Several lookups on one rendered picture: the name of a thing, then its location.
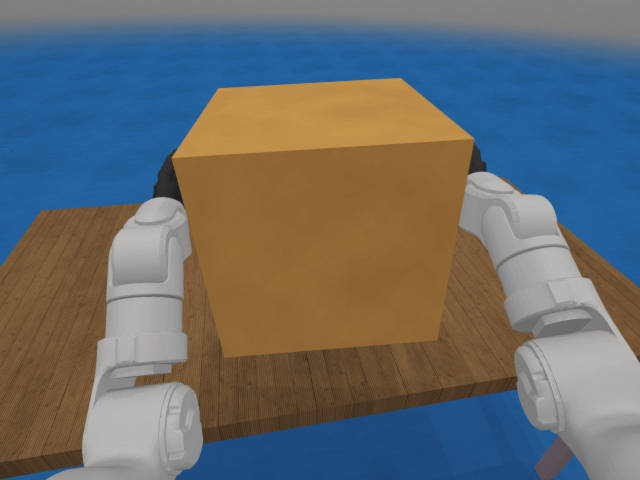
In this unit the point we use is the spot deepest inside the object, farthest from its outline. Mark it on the table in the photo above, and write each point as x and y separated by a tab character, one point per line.
53	288

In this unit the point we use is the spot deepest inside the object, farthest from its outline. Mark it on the robot left upper arm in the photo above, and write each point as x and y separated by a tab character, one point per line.
148	432

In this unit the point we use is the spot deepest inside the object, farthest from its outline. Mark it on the right robot hand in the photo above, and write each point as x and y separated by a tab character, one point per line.
476	165

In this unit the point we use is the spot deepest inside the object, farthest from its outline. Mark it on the left robot forearm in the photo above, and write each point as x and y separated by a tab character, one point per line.
145	289

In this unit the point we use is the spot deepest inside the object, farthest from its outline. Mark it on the left robot hand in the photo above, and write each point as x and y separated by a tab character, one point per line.
167	185

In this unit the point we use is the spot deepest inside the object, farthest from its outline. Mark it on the carton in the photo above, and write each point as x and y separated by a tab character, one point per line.
324	215

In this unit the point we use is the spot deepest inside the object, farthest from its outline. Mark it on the robot right upper arm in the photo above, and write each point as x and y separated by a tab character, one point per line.
585	387

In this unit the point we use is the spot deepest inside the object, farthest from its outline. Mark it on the right robot forearm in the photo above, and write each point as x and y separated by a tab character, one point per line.
546	294

